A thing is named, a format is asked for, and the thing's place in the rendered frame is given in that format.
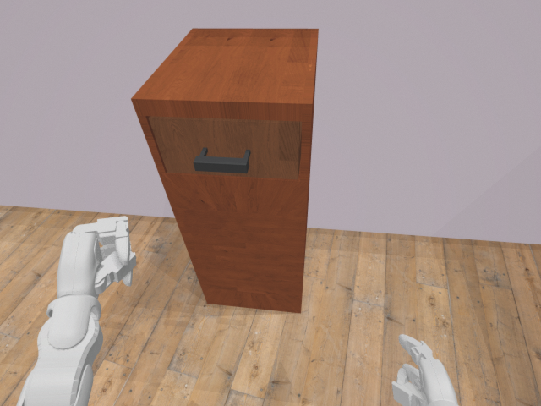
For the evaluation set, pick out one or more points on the cabinet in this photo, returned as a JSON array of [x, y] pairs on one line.
[[245, 236]]

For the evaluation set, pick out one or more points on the robot left hand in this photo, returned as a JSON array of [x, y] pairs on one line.
[[81, 256]]

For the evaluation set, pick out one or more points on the handle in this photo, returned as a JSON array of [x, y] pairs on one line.
[[221, 164]]

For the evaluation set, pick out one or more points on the left robot forearm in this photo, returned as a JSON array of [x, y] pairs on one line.
[[68, 344]]

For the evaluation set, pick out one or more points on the robot right hand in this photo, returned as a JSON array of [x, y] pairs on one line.
[[429, 383]]

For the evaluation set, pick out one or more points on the drawer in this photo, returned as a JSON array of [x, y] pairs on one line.
[[275, 146]]

